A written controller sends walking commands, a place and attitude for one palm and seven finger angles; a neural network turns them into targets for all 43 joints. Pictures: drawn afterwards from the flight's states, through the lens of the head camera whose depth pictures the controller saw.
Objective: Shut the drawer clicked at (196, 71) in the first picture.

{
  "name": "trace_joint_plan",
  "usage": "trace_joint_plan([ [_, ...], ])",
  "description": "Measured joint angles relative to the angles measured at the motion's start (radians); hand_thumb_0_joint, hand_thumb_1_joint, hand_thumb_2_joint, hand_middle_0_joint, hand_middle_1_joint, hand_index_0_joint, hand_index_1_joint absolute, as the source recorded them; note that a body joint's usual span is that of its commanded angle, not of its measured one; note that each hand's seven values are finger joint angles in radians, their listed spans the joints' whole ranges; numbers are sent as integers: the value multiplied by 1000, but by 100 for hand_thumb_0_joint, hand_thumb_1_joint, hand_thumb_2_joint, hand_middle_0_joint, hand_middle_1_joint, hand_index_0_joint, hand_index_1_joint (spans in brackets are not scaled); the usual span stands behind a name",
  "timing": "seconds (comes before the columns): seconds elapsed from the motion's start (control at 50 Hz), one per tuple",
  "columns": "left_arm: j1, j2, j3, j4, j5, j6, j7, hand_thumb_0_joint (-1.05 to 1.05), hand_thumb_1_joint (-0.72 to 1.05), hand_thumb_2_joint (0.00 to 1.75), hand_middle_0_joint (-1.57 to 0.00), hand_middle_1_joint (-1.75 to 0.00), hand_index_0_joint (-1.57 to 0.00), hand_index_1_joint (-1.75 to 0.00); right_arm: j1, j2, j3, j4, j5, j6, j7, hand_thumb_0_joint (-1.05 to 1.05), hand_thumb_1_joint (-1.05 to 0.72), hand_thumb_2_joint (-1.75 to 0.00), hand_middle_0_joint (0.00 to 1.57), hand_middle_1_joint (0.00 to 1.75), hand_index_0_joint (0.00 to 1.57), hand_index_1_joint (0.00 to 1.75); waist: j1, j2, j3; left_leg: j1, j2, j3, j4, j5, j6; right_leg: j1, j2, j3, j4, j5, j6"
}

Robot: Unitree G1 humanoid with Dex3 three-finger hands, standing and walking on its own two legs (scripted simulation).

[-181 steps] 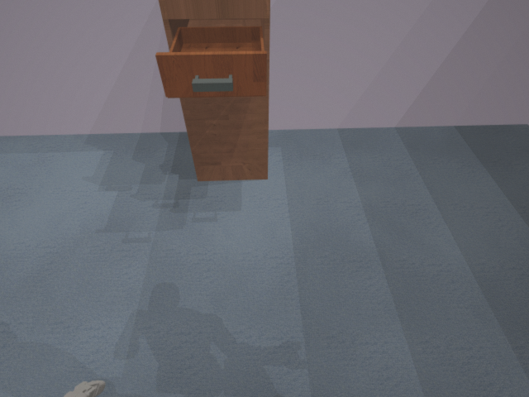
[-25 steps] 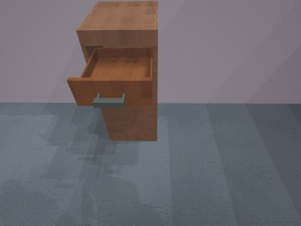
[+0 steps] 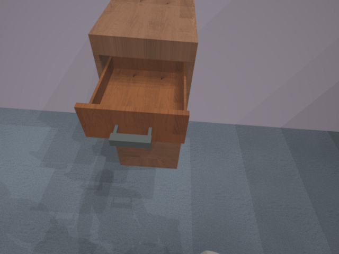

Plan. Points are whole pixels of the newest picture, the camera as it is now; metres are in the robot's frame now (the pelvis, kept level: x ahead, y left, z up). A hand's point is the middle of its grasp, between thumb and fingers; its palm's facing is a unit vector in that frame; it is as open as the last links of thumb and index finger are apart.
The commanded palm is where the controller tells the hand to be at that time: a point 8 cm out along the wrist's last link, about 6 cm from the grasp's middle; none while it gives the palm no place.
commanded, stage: take the last steps up to it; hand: left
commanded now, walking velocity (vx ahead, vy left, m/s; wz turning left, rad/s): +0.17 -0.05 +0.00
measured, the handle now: (132, 134) +0.44 +0.15 -0.02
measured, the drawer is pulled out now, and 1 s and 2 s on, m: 0.28 0.28 0.28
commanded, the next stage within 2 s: come to a stop and stand still in 0.10 s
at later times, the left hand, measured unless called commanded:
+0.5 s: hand (117, 251) +0.16 +0.14 -0.16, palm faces +0.08 -0.97 -0.24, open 7.2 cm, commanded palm none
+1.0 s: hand out of the picture +0.02 +0.22 -0.16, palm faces +0.03 -0.97 -0.26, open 7.4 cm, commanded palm none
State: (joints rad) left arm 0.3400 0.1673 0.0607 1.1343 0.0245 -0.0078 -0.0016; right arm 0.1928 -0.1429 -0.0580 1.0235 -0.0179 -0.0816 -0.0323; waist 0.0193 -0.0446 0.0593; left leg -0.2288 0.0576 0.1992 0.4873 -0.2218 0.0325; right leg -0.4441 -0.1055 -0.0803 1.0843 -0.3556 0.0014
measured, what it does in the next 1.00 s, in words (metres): steps on the spot: right foot, then left foot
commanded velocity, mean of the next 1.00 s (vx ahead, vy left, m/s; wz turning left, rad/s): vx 0.00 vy -0.03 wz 0.00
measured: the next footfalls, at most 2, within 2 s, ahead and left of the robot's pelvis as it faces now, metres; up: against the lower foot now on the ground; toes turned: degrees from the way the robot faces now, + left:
right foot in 0.24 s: +0.17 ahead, -0.14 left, +0.00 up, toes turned -7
left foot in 0.66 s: +0.14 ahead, +0.07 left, +0.00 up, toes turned +5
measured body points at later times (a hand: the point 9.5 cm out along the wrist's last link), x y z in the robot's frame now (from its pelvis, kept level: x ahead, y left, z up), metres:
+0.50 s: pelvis +0.08 -0.04 +0.00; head +0.10 -0.06 +0.45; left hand +0.15 +0.20 -0.14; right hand +0.10 -0.26 -0.17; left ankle +0.07 +0.09 -0.70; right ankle +0.13 -0.13 -0.74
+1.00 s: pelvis +0.04 +0.02 -0.01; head +0.04 +0.00 +0.44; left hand +0.02 +0.27 -0.15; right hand +0.08 -0.21 -0.17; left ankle +0.07 +0.10 -0.74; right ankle +0.04 -0.07 -0.73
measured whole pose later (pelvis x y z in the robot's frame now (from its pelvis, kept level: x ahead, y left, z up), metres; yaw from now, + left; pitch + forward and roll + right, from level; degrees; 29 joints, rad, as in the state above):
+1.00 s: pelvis +0.04 +0.02 -0.01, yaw -1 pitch -1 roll +1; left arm 0.39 0.18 0.02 1.00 0.03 0.04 0.00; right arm 0.30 -0.20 -0.01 0.95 -0.04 0.01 -0.02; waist 0.01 0.05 -0.01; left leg -0.27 -0.01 0.15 0.54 -0.26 0.07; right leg -0.28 0.01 -0.05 0.64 -0.38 -0.05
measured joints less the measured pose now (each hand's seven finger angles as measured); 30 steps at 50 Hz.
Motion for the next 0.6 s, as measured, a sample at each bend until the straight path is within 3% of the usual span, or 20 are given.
trace_joint_plan([
  [0.08,-83,15,3,-57,0,2,0,0,92,90,-20,-29,-20,-30,52,-9,8,32,-6,18,8,-1,-95,-90,20,30,20,30,-10,11,-20,64,-16,3,-75,11,-5,-34,-11,-11,-165,57,13],
  [0.16,-151,15,1,-96,1,1,-3,0,92,90,-19,-29,-19,-30,101,-4,10,66,-12,40,16,0,-93,-90,20,30,20,30,-31,28,-21,94,-17,-7,-71,-18,-23,9,-4,-15,-342,78,14],
  [0.22,-170,13,-4,-113,3,-13,-5,0,92,90,-19,-29,-19,-30,137,2,10,88,-12,56,21,0,-92,-90,20,30,20,30,-43,39,-26,94,-4,-13,1,-81,-49,97,15,-25,-489,117,11],
  [0.24,-173,9,-6,-113,4,-22,-2,0,92,90,-19,-29,-20,-30,147,3,11,96,-9,60,21,0,-92,-90,20,30,20,30,-41,45,-26,82,5,-15,46,-113,-54,112,23,-25,-510,132,-7],
  [0.32,-180,-28,-30,-97,-5,-37,12,0,91,90,-20,-29,-20,-30,136,-8,22,116,3,89,12,1,-92,-90,20,30,20,30,-55,92,-10,-5,12,-95,249,-282,-53,143,55,-58,-507,119,-51],
  [0.5,-197,-23,-18,-102,-3,11,38,-1,94,90,-20,-30,-20,-30,51,-7,10,66,12,125,3,1,-91,-90,19,30,20,30,-25,72,15,-114,-22,-143,348,-243,-77,178,51,-65,-591,165,-52],
  [0.6,-180,-5,-7,-107,2,29,37,0,92,90,-20,-30,-20,-30,4,-28,2,24,10,122,5,1,-92,-90,19,30,20,30,-8,46,22,-84,-28,-143,247,-194,-74,151,38,-56,-585,187,-32],
])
